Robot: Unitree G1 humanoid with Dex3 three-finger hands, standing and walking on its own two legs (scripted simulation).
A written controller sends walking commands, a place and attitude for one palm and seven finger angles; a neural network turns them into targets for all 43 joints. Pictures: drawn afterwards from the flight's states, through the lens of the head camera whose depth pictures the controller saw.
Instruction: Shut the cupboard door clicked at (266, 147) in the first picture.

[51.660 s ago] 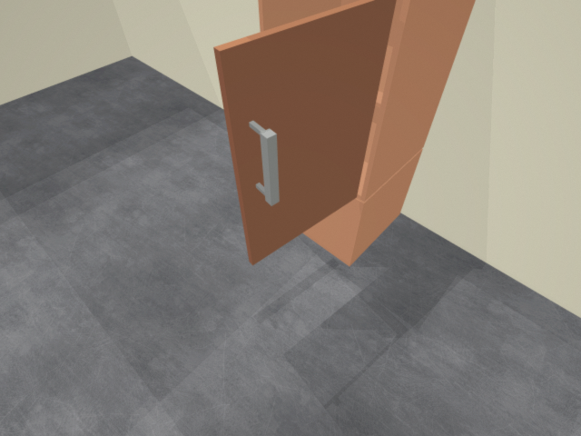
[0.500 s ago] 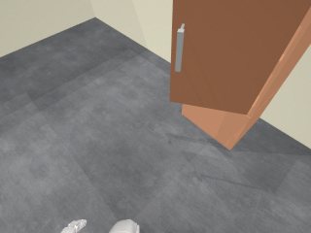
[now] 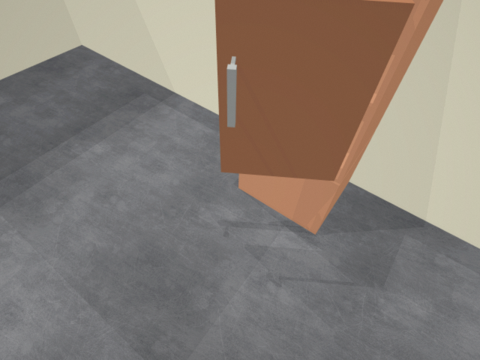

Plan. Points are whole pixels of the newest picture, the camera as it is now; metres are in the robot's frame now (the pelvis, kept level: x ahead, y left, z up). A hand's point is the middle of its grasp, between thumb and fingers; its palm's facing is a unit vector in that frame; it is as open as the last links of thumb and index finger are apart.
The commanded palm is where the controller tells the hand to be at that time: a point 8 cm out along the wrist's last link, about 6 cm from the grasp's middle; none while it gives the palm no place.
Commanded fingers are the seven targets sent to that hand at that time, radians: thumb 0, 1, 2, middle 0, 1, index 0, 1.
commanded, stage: take the last steps up to it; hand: left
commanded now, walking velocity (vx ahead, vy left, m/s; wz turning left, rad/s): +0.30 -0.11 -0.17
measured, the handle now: (232, 93) +0.73 +0.05 +0.02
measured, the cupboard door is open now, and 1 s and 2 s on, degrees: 32 32 32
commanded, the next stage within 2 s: come to a stop and stand still in 0.66 s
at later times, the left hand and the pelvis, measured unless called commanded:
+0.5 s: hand out of the picture +0.11 +0.15 -0.20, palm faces -0.03 -0.99 -0.12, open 7.4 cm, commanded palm none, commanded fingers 0.00 0.90 0.90 -0.20 -0.30 -0.20 -0.30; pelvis +0.14 -0.02 -0.02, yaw -4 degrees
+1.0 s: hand (214, 251) +0.37 +0.07 -0.16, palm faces -0.05 -0.97 -0.22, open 7.2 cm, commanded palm none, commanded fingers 0.00 0.90 0.90 -0.20 -0.30 -0.20 -0.30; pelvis +0.26 -0.09 +0.00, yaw -4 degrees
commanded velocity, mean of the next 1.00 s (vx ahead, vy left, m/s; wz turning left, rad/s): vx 0.09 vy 0.00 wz -0.05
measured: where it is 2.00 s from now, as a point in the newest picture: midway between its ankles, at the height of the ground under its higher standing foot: outside the picture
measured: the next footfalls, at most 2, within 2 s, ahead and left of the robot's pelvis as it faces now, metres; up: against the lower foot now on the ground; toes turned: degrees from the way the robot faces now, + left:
right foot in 0.06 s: +0.02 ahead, -0.13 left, +0.00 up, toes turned -5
left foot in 0.42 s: +0.23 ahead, +0.08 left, +0.00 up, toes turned +6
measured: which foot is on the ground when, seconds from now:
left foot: down 0.00-0.08, up 0.10-0.40, down 0.42-0.82, up 0.84-1.00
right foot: up 0.00-0.04, down 0.06-0.42, up 0.44-0.80, down 0.82-1.00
